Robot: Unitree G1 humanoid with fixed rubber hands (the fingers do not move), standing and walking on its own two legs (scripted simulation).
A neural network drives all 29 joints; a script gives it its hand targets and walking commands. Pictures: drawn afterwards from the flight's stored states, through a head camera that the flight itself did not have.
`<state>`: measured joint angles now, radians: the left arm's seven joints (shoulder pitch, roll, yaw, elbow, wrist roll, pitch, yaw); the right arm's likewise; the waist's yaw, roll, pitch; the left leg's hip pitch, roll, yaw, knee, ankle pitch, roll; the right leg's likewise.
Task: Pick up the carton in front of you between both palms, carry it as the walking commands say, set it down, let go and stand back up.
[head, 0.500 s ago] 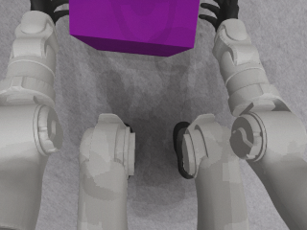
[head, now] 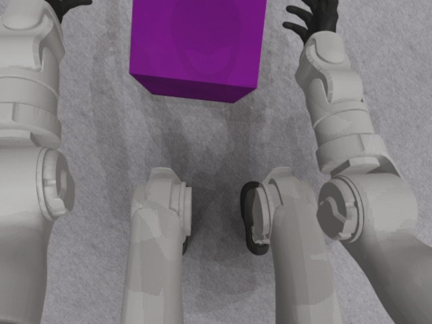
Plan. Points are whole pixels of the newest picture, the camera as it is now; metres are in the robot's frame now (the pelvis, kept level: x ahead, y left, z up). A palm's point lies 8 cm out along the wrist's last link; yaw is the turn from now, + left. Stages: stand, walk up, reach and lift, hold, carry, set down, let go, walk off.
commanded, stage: set down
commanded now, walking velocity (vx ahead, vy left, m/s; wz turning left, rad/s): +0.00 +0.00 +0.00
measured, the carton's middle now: (198, 42) +0.57 +0.06 -0.30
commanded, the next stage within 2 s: let go in 0.70 s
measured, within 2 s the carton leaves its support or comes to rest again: neither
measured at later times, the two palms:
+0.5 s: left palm out of the picture +0.55 +0.28 +0.03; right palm out of the picture +0.53 -0.12 +0.03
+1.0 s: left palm out of the picture +0.48 +0.28 +0.14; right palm out of the picture +0.47 -0.14 +0.14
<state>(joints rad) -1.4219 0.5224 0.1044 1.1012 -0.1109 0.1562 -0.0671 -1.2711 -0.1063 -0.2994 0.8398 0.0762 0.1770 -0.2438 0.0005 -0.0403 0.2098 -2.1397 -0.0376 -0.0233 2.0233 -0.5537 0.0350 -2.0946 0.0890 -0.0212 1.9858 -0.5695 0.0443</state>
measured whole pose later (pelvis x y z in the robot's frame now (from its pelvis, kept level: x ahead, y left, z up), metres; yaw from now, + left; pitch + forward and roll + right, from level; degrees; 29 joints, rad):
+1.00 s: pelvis +0.06 +0.01 +0.26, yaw +4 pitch +40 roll -2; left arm -0.80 0.30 0.29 0.77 0.11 0.13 -0.06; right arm -0.63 -0.07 -0.24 0.57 -0.11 0.14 -0.06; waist -0.01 -0.01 -0.05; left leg -1.35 -0.07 -0.04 0.95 -0.29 0.04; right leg -1.31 0.04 0.05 0.93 -0.31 0.03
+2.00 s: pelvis +0.13 -0.01 +0.35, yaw +4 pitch -5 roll +0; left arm 0.22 0.21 0.04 0.42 0.01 0.14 -0.07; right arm 0.21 -0.20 -0.04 0.42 -0.02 0.16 0.06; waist 0.00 -0.01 0.11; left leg -0.08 -0.03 -0.05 0.45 -0.27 0.01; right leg -0.07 0.04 0.05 0.46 -0.29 -0.03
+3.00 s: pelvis +0.14 -0.01 +0.35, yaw +3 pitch -2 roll +0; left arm 0.17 0.36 0.02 0.86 0.02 0.00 0.02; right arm 0.14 -0.36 -0.01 0.92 -0.03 -0.01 -0.03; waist 0.00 0.00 0.02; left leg -0.12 -0.03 -0.03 0.40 -0.25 0.01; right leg -0.11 0.04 0.06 0.40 -0.26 -0.02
